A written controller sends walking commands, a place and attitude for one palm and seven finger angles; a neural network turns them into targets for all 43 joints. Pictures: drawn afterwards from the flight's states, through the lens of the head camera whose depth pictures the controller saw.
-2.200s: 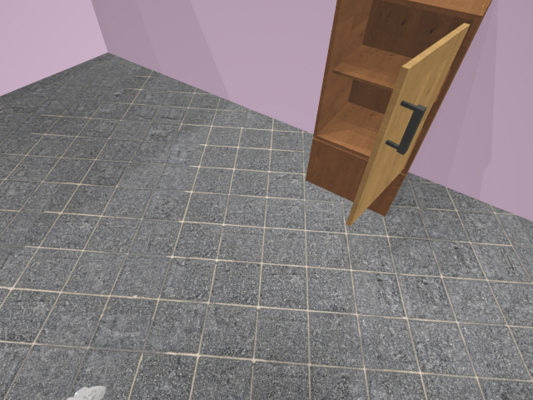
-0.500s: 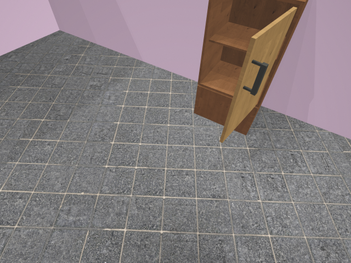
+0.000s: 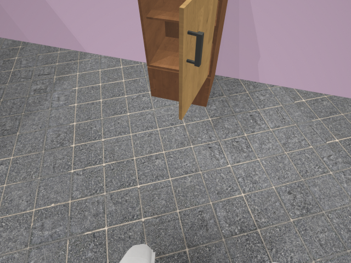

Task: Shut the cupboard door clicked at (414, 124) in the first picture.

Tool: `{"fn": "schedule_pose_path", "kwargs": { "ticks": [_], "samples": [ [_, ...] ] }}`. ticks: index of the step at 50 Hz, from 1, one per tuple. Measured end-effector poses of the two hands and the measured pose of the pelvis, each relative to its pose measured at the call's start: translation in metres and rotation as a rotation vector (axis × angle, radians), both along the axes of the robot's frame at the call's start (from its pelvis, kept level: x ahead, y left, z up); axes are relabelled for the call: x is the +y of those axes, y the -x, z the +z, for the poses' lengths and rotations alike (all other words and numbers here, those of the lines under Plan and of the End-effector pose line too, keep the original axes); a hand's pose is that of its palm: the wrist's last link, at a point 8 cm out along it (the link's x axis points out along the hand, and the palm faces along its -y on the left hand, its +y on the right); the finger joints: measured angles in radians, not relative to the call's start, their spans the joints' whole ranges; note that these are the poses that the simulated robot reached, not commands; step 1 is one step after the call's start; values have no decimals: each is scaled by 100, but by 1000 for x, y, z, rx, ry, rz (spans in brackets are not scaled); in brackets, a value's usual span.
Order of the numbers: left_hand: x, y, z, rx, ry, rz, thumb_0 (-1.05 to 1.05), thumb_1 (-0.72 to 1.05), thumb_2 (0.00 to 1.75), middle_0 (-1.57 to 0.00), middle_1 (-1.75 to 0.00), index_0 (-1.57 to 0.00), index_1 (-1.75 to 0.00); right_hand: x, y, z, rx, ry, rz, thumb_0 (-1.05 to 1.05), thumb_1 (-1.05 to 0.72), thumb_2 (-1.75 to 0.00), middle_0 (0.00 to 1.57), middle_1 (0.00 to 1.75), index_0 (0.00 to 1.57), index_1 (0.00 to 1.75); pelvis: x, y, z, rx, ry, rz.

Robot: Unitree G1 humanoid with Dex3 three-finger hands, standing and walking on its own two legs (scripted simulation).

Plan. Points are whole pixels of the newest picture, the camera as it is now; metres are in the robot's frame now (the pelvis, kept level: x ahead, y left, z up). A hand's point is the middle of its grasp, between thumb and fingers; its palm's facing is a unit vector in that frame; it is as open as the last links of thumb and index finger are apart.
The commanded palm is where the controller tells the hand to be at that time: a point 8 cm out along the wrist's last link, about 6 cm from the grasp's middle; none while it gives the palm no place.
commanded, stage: walk around to get in front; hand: left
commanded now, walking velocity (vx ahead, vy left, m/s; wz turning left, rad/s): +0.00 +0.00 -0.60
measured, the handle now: (194, 48) +0.88 +0.01 -0.03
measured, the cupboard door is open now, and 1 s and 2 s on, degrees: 81 81 81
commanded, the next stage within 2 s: none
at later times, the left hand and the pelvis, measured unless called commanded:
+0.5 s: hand (80, 262) +0.12 +0.27 -0.17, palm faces -0.24 -0.95 -0.21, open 7.4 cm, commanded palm none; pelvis -0.01 +0.07 +0.00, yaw -19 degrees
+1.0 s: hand (128, 244) +0.18 +0.15 -0.17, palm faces -0.56 -0.79 -0.23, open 7.4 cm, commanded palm none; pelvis -0.03 +0.05 -0.01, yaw -36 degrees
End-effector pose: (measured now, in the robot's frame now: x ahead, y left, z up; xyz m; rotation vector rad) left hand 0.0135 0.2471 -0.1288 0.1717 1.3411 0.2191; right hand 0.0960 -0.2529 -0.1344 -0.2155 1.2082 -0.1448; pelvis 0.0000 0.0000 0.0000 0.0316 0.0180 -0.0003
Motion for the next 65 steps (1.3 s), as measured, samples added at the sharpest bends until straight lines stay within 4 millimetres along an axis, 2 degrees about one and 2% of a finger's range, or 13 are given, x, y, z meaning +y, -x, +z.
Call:
{"fn": "schedule_pose_path", "kwargs": {
  "ticks": [6, 12, 17, 22, 28, 33, 36, 39, 42, 46, 52, 57, 65],
  "samples": [
    [17, -20, -3, -30, 5, -57, 0, 90, 90, -20, -30, -21, -30, 4, 3, 11, -47, 38, -53, 1, -91, -90, 20, 30, 20, 30, 15, 3, 0, 14, 16, -64],
    [49, -45, -17, -62, 16, -127, 0, 90, 90, -20, -30, -21, -30, 29, 11, 22, -123, 71, -108, 1, -91, -90, 20, 30, 20, 30, 44, 9, -6, 23, 35, -140],
    [71, -76, -21, -89, 26, -205, 1, 91, 90, -20, -30, -20, -30, 52, 47, 31, -121, 85, -170, 1, -91, -90, 20, 30, 20, 30, 61, 13, -4, -2, 46, -209],
    [75, -102, -13, -116, 38, -280, 0, 91, 90, -20, -30, -20, -30, 67, 88, 33, -66, 79, -254, 1, -91, -90, 21, 30, 21, 30, 70, 13, 2, -12, 68, -281],
    [51, -129, -11, -98, 53, -399, 0, 91, 90, -20, -30, -20, -30, 75, 144, 23, -6, 52, -392, 1, -91, -90, 21, 30, 21, 30, 70, 16, 2, -15, 70, -370],
    [6, -157, -8, -124, 63, -523, 1, 91, 90, -20, -30, -20, -30, 73, 200, 6, 75, 16, -514, 1, -91, -90, 21, 30, 21, 30, 59, 22, -4, -11, 61, -444],
    [-24, -174, -9, -180, 56, -599, 1, 91, 90, -20, -30, -20, -30, 66, 232, -11, 116, -8, -579, 1, -91, -90, 21, 30, 21, 30, 46, 25, -16, -7, 43, -483],
    [-44, -181, -4, -221, 48, -638, 0, 91, 90, -20, -30, -20, -30, 60, 252, -19, 160, -13, -624, 1, -91, -90, 20, 30, 20, 30, 41, 29, -18, -12, 57, -507],
    [-53, -180, 2, -223, 45, -654, 0, 91, 90, -20, -30, -20, -30, 55, 253, -13, 148, -9, -650, 1, -91, -90, 20, 30, 20, 30, 39, 30, -11, -18, 49, -538],
    [-57, -180, 2, -196, 53, -687, 0, 91, 90, -20, -30, -21, -30, 50, 240, -1, 77, 10, -669, 1, -91, -90, 20, 29, 20, 30, 40, 30, -6, -17, 38, -582],
    [-48, -187, -12, -152, 80, -731, 0, 90, 90, -20, -30, -21, -30, 55, 214, 10, -20, 59, -696, 1, -91, -90, 20, 30, 20, 30, 55, 21, -8, -1, 44, -655],
    [-34, -202, -30, -111, 99, -755, 1, 91, 90, -20, -30, -21, -30, 78, 205, 17, -57, 100, -723, 1, -91, -90, 20, 30, 20, 30, 72, 9, -14, 4, 52, -718],
    [-30, -215, -18, -54, 93, -828, 1, 91, 90, -20, -30, -20, -30, 119, 225, 27, -4, 64, -827, 1, -91, -90, 21, 30, 21, 30, 78, 1, 2, 16, 71, -821]
  ]
}}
